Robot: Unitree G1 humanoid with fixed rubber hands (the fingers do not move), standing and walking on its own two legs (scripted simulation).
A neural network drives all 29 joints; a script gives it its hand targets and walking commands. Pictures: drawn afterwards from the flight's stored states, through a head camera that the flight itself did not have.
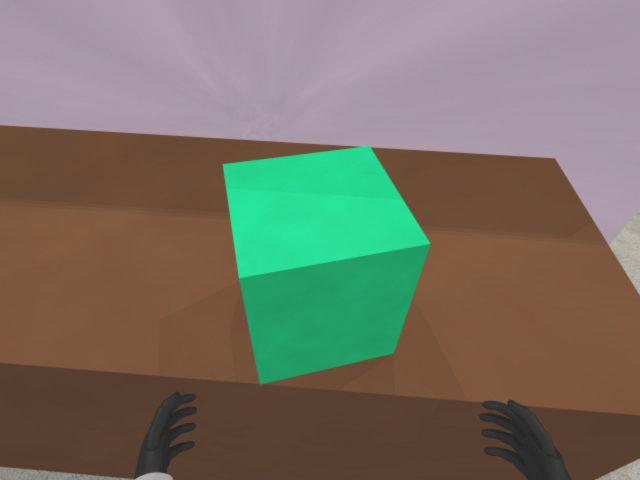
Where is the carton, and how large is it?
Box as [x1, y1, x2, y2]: [223, 146, 429, 384]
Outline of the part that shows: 369,146 223,164 239,280 260,384 393,353 429,246 429,242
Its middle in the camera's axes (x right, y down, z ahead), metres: +0.00 +0.04 +0.57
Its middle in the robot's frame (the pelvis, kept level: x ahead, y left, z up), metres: +0.39 +0.06 +0.04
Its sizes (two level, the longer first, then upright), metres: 0.210 0.200 0.250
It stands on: a pedestal, 0.70 m high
